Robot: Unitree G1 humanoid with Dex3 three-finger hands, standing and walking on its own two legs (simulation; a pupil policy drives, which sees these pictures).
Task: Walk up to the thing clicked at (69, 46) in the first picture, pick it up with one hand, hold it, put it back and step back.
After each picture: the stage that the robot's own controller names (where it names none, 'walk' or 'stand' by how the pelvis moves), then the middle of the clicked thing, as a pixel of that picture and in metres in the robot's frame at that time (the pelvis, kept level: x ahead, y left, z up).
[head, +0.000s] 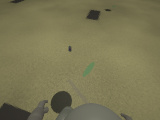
stand; (69, 48) +1.31 +0.39 -0.72
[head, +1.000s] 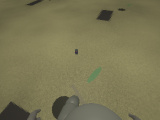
walk; (76, 51) +1.23 +0.31 -0.72
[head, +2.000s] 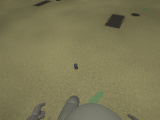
walk; (75, 66) +0.84 +0.25 -0.72
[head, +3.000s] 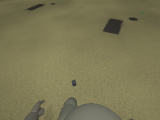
walk; (74, 83) +0.53 +0.21 -0.71
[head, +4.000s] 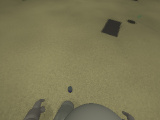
stand; (70, 89) +0.39 +0.17 -0.70
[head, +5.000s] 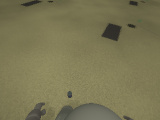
stand; (69, 94) +0.36 +0.17 -0.72
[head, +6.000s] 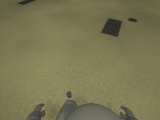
stand; (69, 94) +0.31 +0.21 -0.71
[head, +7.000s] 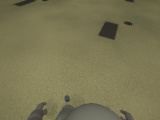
stand; (67, 98) +0.28 +0.20 -0.72
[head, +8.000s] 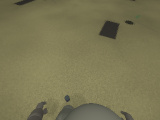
stand; (67, 98) +0.28 +0.20 -0.72
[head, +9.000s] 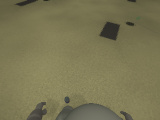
stand; (67, 100) +0.27 +0.20 -0.72
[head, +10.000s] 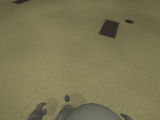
stand; (67, 98) +0.27 +0.20 -0.72
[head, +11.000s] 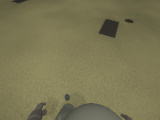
stand; (67, 97) +0.28 +0.20 -0.72
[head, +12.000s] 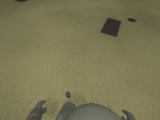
stand; (68, 94) +0.31 +0.20 -0.72
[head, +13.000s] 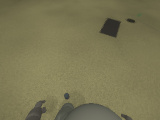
stand; (66, 96) +0.28 +0.20 -0.72
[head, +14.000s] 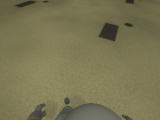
stand; (66, 101) +0.27 +0.20 -0.72
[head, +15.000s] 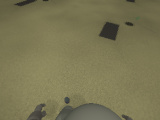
stand; (67, 100) +0.26 +0.20 -0.72
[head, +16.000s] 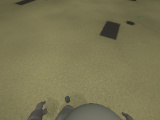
go down; (67, 99) +0.27 +0.19 -0.72
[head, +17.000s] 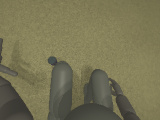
go down; (52, 61) +0.33 +0.28 -0.30
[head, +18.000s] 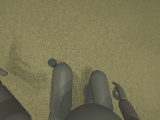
approach; (52, 63) +0.32 +0.29 -0.31
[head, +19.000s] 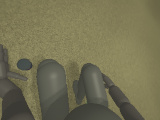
close in; (25, 65) +0.28 +0.32 -0.22
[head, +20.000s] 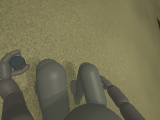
close; (19, 65) +0.29 +0.33 -0.21
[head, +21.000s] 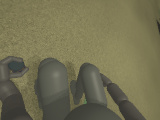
lift; (18, 67) +0.27 +0.33 -0.21
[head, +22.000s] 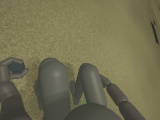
lift; (18, 68) +0.26 +0.33 -0.21
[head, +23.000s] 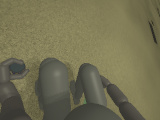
lift; (18, 69) +0.26 +0.33 -0.21
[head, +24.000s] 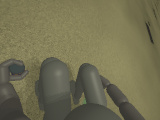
lift; (18, 70) +0.26 +0.33 -0.21
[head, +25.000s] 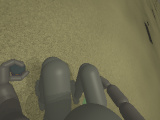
lift; (18, 70) +0.26 +0.32 -0.21
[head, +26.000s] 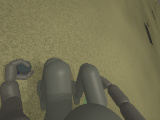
lift; (23, 70) +0.26 +0.30 -0.21
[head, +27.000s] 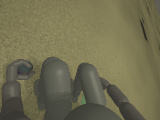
lift; (24, 70) +0.27 +0.28 -0.21
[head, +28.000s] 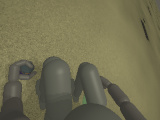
lift; (26, 70) +0.27 +0.28 -0.21
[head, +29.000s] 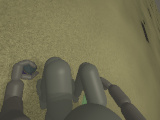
lift; (28, 70) +0.27 +0.27 -0.22
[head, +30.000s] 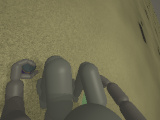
lift; (28, 69) +0.28 +0.27 -0.21
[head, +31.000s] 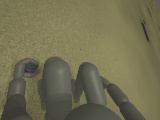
close; (30, 69) +0.29 +0.26 -0.21
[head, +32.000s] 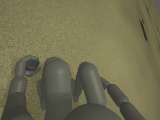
close; (31, 67) +0.30 +0.25 -0.21
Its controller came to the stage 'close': yes
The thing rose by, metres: 0.01
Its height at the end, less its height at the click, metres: +0.01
